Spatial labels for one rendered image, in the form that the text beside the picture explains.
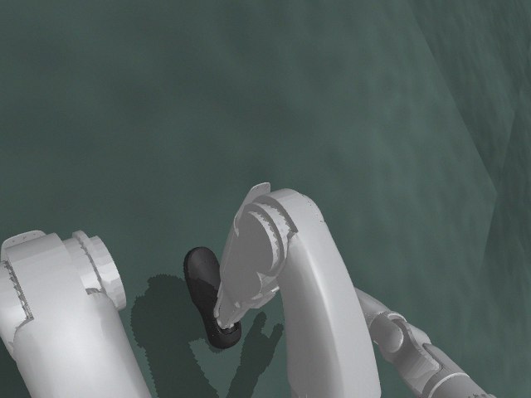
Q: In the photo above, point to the right robot arm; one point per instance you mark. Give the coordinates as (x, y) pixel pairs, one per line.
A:
(426, 370)

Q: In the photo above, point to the right robot hand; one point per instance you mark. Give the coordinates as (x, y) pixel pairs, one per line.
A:
(370, 306)

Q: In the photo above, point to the right robot foot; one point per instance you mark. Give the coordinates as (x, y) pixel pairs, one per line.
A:
(202, 274)

